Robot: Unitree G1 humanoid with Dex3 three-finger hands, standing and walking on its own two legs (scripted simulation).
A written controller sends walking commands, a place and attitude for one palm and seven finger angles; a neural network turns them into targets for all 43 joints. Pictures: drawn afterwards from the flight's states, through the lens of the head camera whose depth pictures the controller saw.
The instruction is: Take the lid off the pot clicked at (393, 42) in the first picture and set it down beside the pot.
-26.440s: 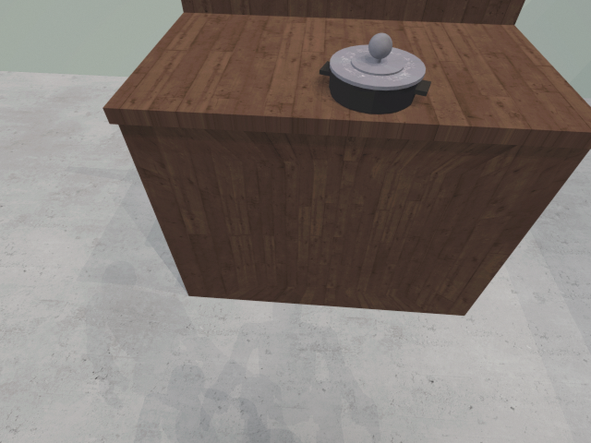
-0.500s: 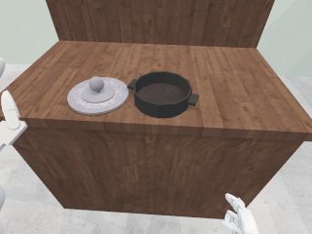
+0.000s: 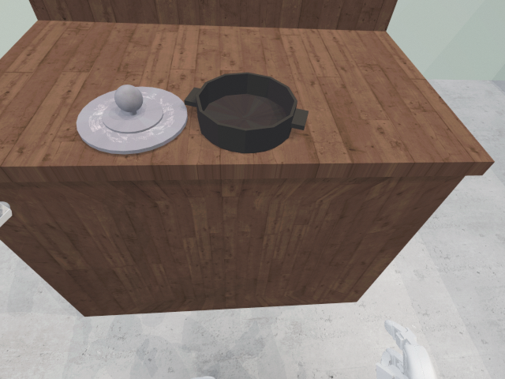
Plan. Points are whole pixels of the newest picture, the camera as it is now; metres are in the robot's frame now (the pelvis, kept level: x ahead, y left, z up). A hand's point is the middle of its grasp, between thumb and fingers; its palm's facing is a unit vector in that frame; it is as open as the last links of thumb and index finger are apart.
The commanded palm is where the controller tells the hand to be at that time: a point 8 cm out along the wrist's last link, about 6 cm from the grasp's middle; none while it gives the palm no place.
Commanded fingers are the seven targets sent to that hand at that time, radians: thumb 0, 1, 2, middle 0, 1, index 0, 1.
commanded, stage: step back with the hand held close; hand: left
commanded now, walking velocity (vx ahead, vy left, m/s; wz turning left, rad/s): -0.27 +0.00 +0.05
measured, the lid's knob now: (128, 98) +0.56 +0.28 +0.13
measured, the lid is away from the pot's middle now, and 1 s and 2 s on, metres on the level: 0.23 0.23 0.23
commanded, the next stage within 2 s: stop stepping back and stand still in 0.60 s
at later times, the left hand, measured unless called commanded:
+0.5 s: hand out of the picture +0.07 +0.25 +0.29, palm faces +0.57 -0.77 -0.30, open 7.5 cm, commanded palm +0.02 +0.30 +0.29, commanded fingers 0.00 0.90 0.90 -0.20 -0.30 -0.20 -0.30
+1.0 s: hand out of the picture -0.17 +0.40 +0.34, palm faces +0.66 -0.75 +0.01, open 7.4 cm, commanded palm -0.23 +0.40 +0.29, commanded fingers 0.00 0.90 0.90 -0.20 -0.30 -0.20 -0.30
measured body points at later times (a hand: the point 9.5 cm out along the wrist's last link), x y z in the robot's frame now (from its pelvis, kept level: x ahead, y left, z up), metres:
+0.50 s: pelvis -0.10 +0.02 -0.02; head -0.10 +0.05 +0.43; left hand +0.04 +0.29 +0.30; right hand +0.07 -0.22 -0.09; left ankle +0.07 +0.09 -0.72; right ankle +0.04 -0.17 -0.73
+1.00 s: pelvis -0.33 +0.11 -0.02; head -0.35 +0.18 +0.42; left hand -0.21 +0.44 +0.33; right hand -0.14 -0.08 -0.09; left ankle -0.19 +0.19 -0.73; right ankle -0.30 -0.06 -0.64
